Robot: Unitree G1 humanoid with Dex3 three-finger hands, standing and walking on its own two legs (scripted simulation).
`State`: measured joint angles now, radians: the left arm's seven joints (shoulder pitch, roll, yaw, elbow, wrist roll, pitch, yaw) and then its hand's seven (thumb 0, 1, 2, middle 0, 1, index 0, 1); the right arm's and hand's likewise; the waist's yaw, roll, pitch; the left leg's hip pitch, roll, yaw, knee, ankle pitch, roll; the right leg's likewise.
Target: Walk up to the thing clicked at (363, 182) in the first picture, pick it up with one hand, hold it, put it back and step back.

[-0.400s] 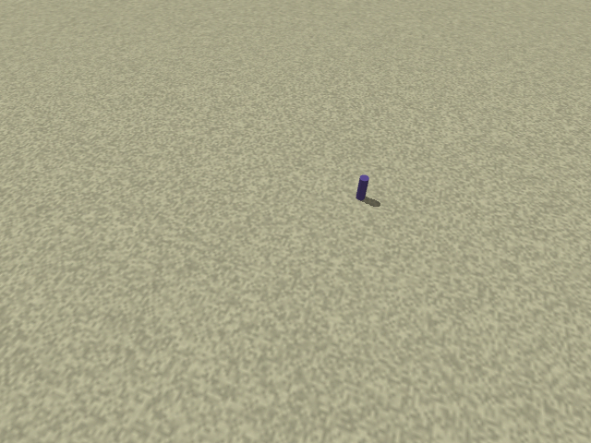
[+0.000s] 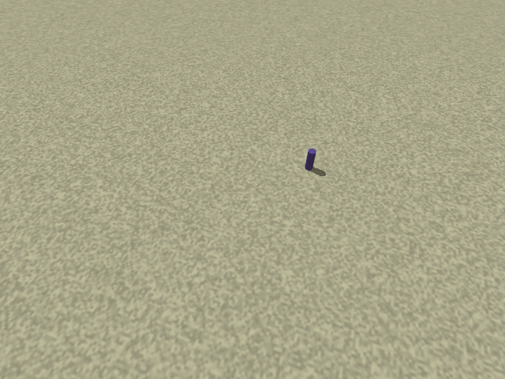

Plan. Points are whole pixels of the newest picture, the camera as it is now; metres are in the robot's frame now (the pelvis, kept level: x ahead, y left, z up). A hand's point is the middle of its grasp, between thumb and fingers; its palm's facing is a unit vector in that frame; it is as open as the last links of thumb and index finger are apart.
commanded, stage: stand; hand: left
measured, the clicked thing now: (310, 159) +1.26 -0.32 -0.72
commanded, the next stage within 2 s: walk up in 0.72 s
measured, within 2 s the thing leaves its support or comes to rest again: neither
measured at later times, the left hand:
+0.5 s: hand out of the picture +0.08 +0.25 -0.16, palm faces -0.02 -0.94 -0.34, open 7.4 cm
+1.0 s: hand (123, 374) +0.15 +0.23 -0.14, palm faces -0.17 -0.91 -0.38, open 7.4 cm
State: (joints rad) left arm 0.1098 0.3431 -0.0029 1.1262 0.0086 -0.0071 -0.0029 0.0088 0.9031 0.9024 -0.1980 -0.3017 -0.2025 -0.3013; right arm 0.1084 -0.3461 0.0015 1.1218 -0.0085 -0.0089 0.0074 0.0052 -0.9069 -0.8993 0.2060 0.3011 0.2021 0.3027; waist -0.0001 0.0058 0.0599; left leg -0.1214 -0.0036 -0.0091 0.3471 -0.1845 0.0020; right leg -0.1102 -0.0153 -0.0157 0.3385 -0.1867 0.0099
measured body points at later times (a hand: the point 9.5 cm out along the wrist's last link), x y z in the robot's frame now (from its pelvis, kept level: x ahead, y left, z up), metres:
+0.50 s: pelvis +0.01 +0.00 +0.00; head +0.02 +0.00 +0.45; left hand +0.08 +0.30 -0.13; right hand +0.09 -0.30 -0.13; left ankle +0.00 +0.12 -0.75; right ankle +0.00 -0.13 -0.75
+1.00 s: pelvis +0.05 -0.05 -0.01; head +0.06 -0.07 +0.44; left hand +0.16 +0.28 -0.11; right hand +0.05 -0.40 -0.13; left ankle +0.00 +0.12 -0.75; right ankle +0.11 -0.22 -0.73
